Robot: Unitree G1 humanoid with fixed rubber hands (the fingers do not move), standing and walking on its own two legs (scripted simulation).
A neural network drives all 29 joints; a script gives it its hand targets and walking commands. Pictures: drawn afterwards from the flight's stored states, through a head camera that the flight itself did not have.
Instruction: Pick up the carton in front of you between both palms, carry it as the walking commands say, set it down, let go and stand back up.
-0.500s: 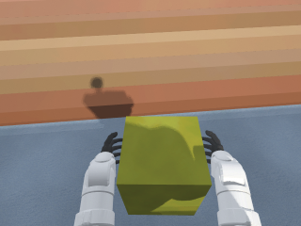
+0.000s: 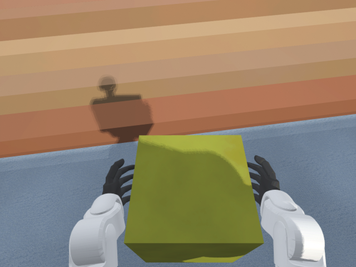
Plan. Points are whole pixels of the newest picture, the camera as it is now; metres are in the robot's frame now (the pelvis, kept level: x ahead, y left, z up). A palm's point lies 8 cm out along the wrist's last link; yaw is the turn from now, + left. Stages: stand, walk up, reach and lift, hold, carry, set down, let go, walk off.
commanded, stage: carry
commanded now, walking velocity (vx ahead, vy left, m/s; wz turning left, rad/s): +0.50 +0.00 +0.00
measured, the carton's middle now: (189, 204) +0.26 +0.00 +0.01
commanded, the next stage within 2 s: none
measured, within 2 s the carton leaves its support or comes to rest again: neither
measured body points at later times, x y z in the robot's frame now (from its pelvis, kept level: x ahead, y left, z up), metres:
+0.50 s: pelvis +0.30 +0.00 +0.00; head +0.28 -0.01 +0.45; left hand +0.53 +0.17 +0.08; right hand +0.55 -0.14 +0.08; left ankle +0.45 +0.12 -0.71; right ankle +0.12 -0.09 -0.73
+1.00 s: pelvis +0.64 +0.02 +0.00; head +0.63 +0.02 +0.45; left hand +0.88 +0.18 +0.10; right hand +0.89 -0.13 +0.10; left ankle +0.48 +0.10 -0.73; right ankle +0.80 -0.10 -0.71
